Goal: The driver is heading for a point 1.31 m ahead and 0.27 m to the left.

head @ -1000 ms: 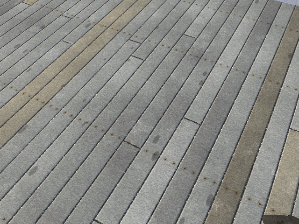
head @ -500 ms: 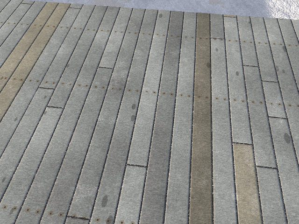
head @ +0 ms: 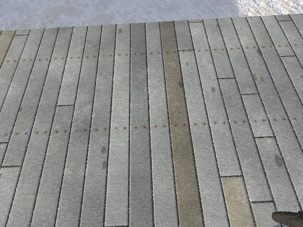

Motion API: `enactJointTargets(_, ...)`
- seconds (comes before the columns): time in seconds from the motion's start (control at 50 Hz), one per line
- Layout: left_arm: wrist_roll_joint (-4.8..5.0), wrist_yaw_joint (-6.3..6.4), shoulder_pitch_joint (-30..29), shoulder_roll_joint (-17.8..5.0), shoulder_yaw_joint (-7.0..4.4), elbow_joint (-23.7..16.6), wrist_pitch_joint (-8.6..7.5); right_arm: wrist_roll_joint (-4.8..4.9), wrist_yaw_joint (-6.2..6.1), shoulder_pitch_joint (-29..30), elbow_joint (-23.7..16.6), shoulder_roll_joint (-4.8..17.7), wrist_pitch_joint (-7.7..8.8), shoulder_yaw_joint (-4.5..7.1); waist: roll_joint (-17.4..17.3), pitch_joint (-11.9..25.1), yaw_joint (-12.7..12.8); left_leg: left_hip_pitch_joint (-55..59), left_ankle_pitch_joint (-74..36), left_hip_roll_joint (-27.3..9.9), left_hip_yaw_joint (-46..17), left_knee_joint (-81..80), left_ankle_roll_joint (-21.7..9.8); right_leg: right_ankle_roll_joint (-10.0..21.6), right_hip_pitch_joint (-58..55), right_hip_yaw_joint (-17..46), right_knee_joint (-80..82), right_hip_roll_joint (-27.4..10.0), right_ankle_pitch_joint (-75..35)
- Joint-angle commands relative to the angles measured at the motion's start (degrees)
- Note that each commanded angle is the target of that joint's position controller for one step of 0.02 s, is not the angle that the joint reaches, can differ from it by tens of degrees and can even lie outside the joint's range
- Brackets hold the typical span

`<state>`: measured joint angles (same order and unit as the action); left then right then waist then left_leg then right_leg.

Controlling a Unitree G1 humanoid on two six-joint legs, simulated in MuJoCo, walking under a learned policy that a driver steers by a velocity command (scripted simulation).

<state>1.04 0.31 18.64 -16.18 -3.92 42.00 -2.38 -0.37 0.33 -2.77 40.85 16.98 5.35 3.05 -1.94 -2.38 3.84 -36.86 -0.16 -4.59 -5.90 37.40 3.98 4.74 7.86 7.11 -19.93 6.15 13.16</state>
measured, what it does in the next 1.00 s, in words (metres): walks ahead, turning left: left foot, then right foot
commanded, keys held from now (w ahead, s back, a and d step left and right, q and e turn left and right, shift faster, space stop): w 0.20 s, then w+q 0.74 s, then q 0.06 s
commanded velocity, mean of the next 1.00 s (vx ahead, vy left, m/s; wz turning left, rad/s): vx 0.50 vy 0.00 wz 0.21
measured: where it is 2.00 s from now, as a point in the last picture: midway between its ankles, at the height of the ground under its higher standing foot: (155, 171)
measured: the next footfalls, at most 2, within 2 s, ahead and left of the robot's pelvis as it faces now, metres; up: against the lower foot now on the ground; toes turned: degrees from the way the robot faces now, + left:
left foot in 0.14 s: +0.27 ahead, +0.14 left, +0.00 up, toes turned -6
right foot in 0.62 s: +0.50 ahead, -0.10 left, +0.00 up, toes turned +8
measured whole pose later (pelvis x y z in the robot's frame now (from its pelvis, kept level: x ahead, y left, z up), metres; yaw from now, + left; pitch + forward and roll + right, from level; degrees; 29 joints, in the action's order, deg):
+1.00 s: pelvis +0.53 +0.04 -0.01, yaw +18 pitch +1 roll -3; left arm 0.2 0.2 18.9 -16.9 -4.6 48.0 -4.6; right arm 1.0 2.3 -6.5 37.7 17.3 1.4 3.5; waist -2.6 -2.2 5.2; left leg -38.3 0.8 -5.5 -1.4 41.1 -0.3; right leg -0.3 -1.7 -10.5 -13.7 0.6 16.4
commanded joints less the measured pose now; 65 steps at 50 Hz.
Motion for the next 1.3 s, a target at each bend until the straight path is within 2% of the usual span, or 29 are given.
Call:
enactJointTargets(0.02,0.37,0.59,1.2,-9.6,-2.61,-2.5,-0.52,0.76,0.82,5.1,-4.5,3.9,1.24,0.61,7.0,1.9,0.6,8.8,-6.1,3.3,2.5,-6.2,-0.3,7.6,4.7,9.3,4.7,-12.7,-7.4)
enactJointTargets(0.1,-0.14,0.72,2.2,-8.9,-2.45,-1.2,-0.17,0.61,1.50,2.5,-4.1,6.2,2.17,1.44,9.0,1.7,-1.2,11.2,1.3,3.1,2.6,-9.3,-3.9,6.1,-2.1,13.6,-1.2,-16.2,-10.8)
enactJointTargets(0.14,-0.52,0.43,1.6,-6.4,-1.48,-1.5,-0.04,-0.22,0.97,-7.4,-1.7,8.8,2.64,2.83,7.7,7.7,-6.3,26.1,2.1,1.9,2.6,-11.0,-7.8,3.5,-0.7,10.5,-13.6,-11.7,-19.7)
enactJointTargets(0.16,-1.40,0.52,4.4,-3.8,-0.40,-2.4,-0.22,-0.85,0.81,-15.4,-1.0,12.3,2.69,3.65,-0.2,16.4,-8.1,42.4,2.9,-7.8,-9.4,-9.1,-12.6,0.9,8.9,6.0,-30.3,-6.7,-8.8)
enactJointTargets(0.18,0.49,0.49,11.4,-1.4,0.38,-2.6,-0.93,-0.39,1.51,-20.5,2.1,15.1,1.84,4.66,-18.8,20.5,-5.9,55.5,19.5,-17.1,-35.7,-18.0,-20.5,-2.8,27.8,1.2,-47.3,0.2,18.8)
enactJointTargets(0.2,1.12,0.55,8.2,-6.9,-0.49,-1.8,-1.16,1.26,1.80,-19.9,1.7,9.6,1.76,3.24,-10.8,15.4,-7.8,53.4,32.6,-16.8,-39.0,-21.4,-19.2,-2.8,34.7,4.9,-53.3,-3.0,18.9)
enactJointTargets(0.24,-0.16,0.46,-3.0,-8.4,-0.84,-4.2,-1.52,0.57,1.66,-13.6,0.7,6.7,1.02,1.93,-1.4,4.7,-7.4,40.0,23.4,-12.1,-25.0,-22.8,-16.6,-2.7,35.4,0.1,-51.6,-7.7,9.7)
enactJointTargets(0.28,-1.20,0.16,-4.6,-6.6,-0.89,-5.1,-2.27,-0.08,1.48,-11.5,0.7,5.1,0.74,1.17,-2.4,2.4,-5.1,32.9,11.5,-8.1,-18.6,-24.5,-16.7,-3.0,31.3,-0.9,-45.0,-10.5,5.0)
enactJointTargets(0.32,-1.31,-0.02,-4.0,-4.8,-0.55,-5.2,-2.44,0.59,1.25,-12.1,1.0,4.8,0.71,1.03,-4.1,3.5,-4.2,31.6,4.8,-6.3,-15.3,-25.6,-17.5,-4.1,29.0,-2.3,-39.7,-10.7,4.8)
enactJointTargets(0.42,-1.35,-0.46,-13.1,-1.9,0.84,-7.5,-2.92,1.62,-0.32,-15.1,2.6,8.5,-0.29,2.30,-2.9,1.9,-6.3,26.7,0.6,-4.1,-9.1,-27.0,-17.0,-7.0,24.4,-4.2,-19.5,-8.7,-7.1)
enactJointTargets(0.52,-0.35,-1.38,-19.8,-3.5,0.42,-9.1,-3.98,2.17,-0.92,-19.9,4.1,8.7,-1.68,2.47,-3.3,1.3,-8.1,26.7,3.9,-4.7,-11.4,-23.7,-15.3,-7.3,17.7,-3.4,-9.7,-6.1,-13.7)
enactJointTargets(0.6,-0.49,-0.90,-11.9,-7.2,-1.48,-7.1,-4.68,1.85,-1.27,-18.8,3.4,7.6,-2.37,2.35,-4.1,4.6,-2.4,25.1,2.9,-2.6,-13.2,-13.9,-11.8,-3.7,2.2,-3.7,-4.0,-6.8,-9.7)
enactJointTargets(0.62,-1.37,-0.34,-4.0,-9.9,-2.43,-6.1,-4.79,1.22,-1.05,-17.5,2.2,4.8,-2.14,1.33,-0.8,10.8,1.7,19.5,6.1,0.7,-10.1,-1.3,-9.8,-0.4,-10.2,2.3,-5.1,-13.8,-7.6)
enactJointTargets(0.64,-2.00,0.04,2.8,-14.9,-3.62,-5.0,-3.99,1.07,-1.17,-22.3,0.5,0.1,-1.46,-0.06,13.0,19.0,1.5,3.4,25.4,8.1,-2.1,17.5,-6.1,6.1,-28.4,20.5,-3.8,-26.8,-3.1)
enactJointTargets(0.66,-1.34,-0.51,4.6,-13.2,-3.39,-3.5,-3.34,2.58,-1.19,-24.6,-0.2,2.8,-1.07,0.23,20.3,19.8,0.7,-7.3,34.9,6.2,-1.5,29.2,-5.4,10.6,-28.9,36.4,1.6,-31.9,11.0)
enactJointTargets(0.68,-0.99,-0.59,1.5,-8.6,-2.15,-4.0,-3.35,3.04,-1.26,-20.9,0.3,7.3,-1.34,1.52,12.5,11.7,1.2,-9.9,30.0,3.2,-2.9,33.6,-5.2,8.7,-22.1,30.2,3.4,-29.0,14.9)
enactJointTargets(0.7,-1.03,-0.61,-1.5,-6.3,-1.42,-4.1,-3.24,2.57,-1.18,-17.4,-0.1,7.8,-1.73,1.85,9.2,6.8,0.5,-9.2,25.4,1.5,-1.5,33.7,-4.9,6.7,-15.7,21.4,4.2,-26.2,9.9)
enactJointTargets(0.76,-1.73,-0.80,-7.1,-3.7,-0.63,-3.0,-3.49,1.99,-0.55,-15.2,-1.0,4.9,-3.02,1.95,9.3,1.2,-3.1,-3.6,18.2,-2.0,-0.5,28.8,-4.1,5.0,-3.3,7.4,8.9,-20.9,-3.7)
enactJointTargets(0.86,-1.47,-0.47,-6.6,-6.8,-1.90,-0.5,-4.30,1.57,0.34,-10.6,-3.9,2.4,-3.75,1.16,5.9,0.5,-3.3,-4.4,8.5,-2.9,0.5,18.9,-2.7,6.5,-2.3,-3.2,12.0,-21.1,-15.3)
enactJointTargets(1.0,-0.21,0.42,-4.1,-10.7,-2.80,2.1,-2.46,1.14,2.81,0.1,-8.5,2.4,-3.22,0.76,5.0,-1.8,-0.6,1.7,-0.2,0.2,6.8,0.0,-5.3,2.8,-6.1,-14.3,7.7,-20.6,-29.1)
enactJointTargets(1.04,0.55,0.91,-4.2,-12.3,-3.27,2.1,-1.62,0.80,3.34,-1.4,-9.2,4.3,-3.41,1.73,6.8,0.8,-2.3,6.3,4.2,3.0,9.1,-1.7,-7.0,1.2,-8.7,-15.7,1.1,-20.8,-41.6)
enactJointTargets(1.08,1.40,1.36,-5.3,-12.5,-3.37,1.5,-0.88,0.63,3.06,-12.3,-6.7,8.2,-3.70,4.01,6.2,6.9,-8.5,20.8,2.5,7.4,10.8,-6.5,-10.0,-1.3,-6.7,-17.7,-14.8,-18.6,-47.9)
enactJointTargets(1.1,0.59,1.29,-3.7,-10.7,-2.63,1.3,-1.11,0.53,1.85,-18.9,-5.3,11.6,-4.15,5.52,1.9,10.7,-11.7,34.2,-9.2,5.7,6.4,-9.3,-12.4,-4.5,2.5,-18.4,-29.2,-15.5,-35.6)
enactJointTargets(1.12,-3.90,0.48,2.2,-2.7,-0.23,-0.5,-1.56,0.41,0.35,-17.6,-6.1,17.7,-4.71,5.90,-16.0,15.7,-4.8,51.6,-40.3,-9.7,-13.9,-2.7,-19.6,-8.4,22.9,-17.3,-50.5,-7.3,23.6)
enactJointTargets(1.14,-2.42,-0.26,5.0,-6.4,0.19,-0.7,-2.24,-0.37,1.03,-16.7,-9.7,17.0,-4.05,5.21,-12.2,30.8,-6.4,57.8,-29.8,-18.7,-35.0,-9.3,-30.0,-9.0,28.9,-3.8,-62.9,-3.2,30.0)
enactJointTargets(1.16,-0.28,-0.40,-2.0,-10.6,-0.98,-1.2,-2.19,-0.11,1.56,-14.9,-10.1,13.2,-3.82,4.46,-3.3,26.7,-9.1,53.3,-23.7,-14.9,-28.2,-12.3,-27.0,-8.0,31.1,-0.7,-62.6,-6.3,23.6)
enactJointTargets(1.2,-0.86,0.89,-6.1,-9.2,-0.64,-1.9,-1.36,1.37,1.14,-9.4,-9.6,9.6,-3.79,3.47,1.8,13.4,-5.8,38.1,-15.6,-9.3,-18.7,-14.7,-21.9,-7.9,32.3,-2.1,-54.7,-9.7,15.0)
enactJointTargets(1.26,-1.61,1.55,-4.2,-9.1,-0.87,-1.7,0.53,-0.34,0.36,-5.5,-10.3,9.3,-4.37,3.34,-1.2,10.2,-1.8,23.2,-16.8,-6.4,-14.6,-17.8,-20.8,-8.4,23.3,-2.4,-47.3,-9.6,11.5)
enactJointTargets(1.3,-1.94,1.87,-3.8,-7.5,-0.39,-1.3,0.96,-0.32,-0.24,-5.5,-9.8,9.8,-4.43,3.48,-1.4,11.2,-1.5,21.0,-19.9,-5.5,-12.3,-17.5,-20.6,-9.3,21.7,-3.0,-42.2,-8.8,9.8)
Keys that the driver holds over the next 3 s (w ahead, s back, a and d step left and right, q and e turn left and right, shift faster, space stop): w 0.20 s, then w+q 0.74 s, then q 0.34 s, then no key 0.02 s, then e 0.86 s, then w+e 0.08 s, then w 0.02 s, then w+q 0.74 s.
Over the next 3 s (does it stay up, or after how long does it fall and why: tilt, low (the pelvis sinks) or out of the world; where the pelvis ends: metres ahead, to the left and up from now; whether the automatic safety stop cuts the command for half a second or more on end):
stays up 1.01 0.14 -0.02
